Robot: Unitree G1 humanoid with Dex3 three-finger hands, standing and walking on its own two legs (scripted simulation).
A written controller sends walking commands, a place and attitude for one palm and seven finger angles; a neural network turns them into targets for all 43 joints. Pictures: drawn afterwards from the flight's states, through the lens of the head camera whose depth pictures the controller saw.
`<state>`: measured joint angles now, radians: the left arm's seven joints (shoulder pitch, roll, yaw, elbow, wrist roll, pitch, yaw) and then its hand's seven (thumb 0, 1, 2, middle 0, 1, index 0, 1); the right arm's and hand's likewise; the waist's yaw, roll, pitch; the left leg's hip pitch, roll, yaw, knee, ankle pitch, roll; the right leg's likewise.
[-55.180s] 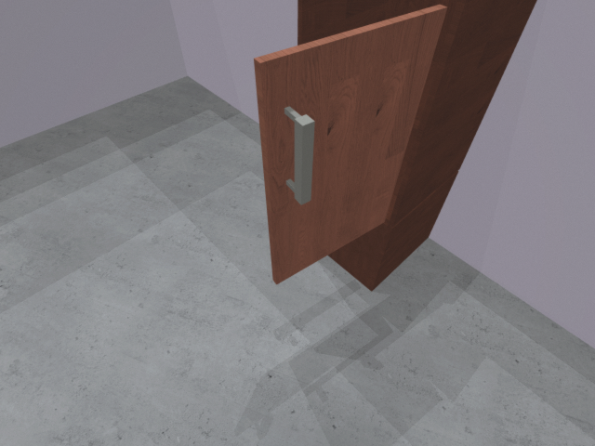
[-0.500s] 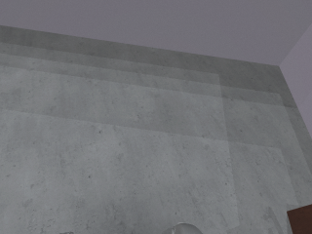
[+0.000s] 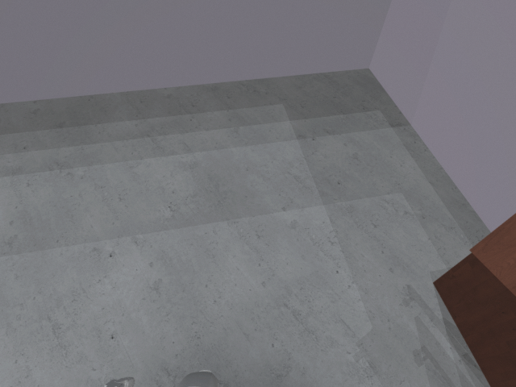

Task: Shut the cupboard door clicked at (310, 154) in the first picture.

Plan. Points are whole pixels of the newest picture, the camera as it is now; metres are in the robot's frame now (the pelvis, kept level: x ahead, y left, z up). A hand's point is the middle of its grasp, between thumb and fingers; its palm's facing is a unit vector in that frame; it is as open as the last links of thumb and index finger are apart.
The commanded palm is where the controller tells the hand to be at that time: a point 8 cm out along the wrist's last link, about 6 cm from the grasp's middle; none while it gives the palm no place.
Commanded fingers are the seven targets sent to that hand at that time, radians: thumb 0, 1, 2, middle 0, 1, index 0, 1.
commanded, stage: turn to face it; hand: left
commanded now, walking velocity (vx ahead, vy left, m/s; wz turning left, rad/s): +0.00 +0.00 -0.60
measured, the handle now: out of the picture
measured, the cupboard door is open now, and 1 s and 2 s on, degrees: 16 16 16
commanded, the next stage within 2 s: take the last steps up to it in 1.64 s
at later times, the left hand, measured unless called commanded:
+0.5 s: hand (177, 369) +0.17 +0.15 -0.16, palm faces -0.30 -0.92 -0.27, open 7.4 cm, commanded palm none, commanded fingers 0.00 0.90 0.90 -0.20 -0.30 -0.20 -0.30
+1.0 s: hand (197, 332) +0.23 +0.13 -0.16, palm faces -0.53 -0.82 -0.20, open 7.4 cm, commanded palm none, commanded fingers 0.00 0.90 0.90 -0.20 -0.30 -0.20 -0.30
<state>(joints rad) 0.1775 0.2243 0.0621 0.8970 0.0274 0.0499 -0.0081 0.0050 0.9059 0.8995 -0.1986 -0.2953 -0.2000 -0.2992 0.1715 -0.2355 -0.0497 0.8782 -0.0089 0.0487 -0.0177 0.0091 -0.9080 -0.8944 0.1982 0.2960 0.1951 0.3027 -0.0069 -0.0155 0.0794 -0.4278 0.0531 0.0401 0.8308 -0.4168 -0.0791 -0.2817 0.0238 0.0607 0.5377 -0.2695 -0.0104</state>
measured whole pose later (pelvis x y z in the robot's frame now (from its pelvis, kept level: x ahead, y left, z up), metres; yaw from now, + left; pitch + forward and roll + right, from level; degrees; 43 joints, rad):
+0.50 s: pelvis +0.00 -0.02 -0.01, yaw -18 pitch +0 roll -1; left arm 0.15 0.22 0.06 0.89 0.02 0.03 -0.01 0.00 0.91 0.90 -0.20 -0.29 -0.20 -0.30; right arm 0.21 -0.27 -0.06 0.92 -0.01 0.07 -0.02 0.01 -0.91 -0.89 0.20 0.30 0.20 0.30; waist -0.02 0.05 0.10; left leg -0.45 0.12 0.07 1.04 -0.51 -0.07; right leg -0.29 0.00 -0.04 0.61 -0.33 -0.02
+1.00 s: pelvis +0.03 +0.00 +0.01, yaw -36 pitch +0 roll -3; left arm 0.15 0.27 0.10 0.90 0.02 0.08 -0.04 0.01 0.91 0.90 -0.19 -0.29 -0.20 -0.30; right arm 0.21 -0.19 -0.01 0.87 -0.03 0.01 -0.03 0.01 -0.90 -0.89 0.20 0.30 0.20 0.30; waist 0.00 -0.01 0.09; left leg -0.24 0.13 0.17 0.51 -0.27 0.01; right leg -0.45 -0.02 -0.04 1.03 -0.46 0.05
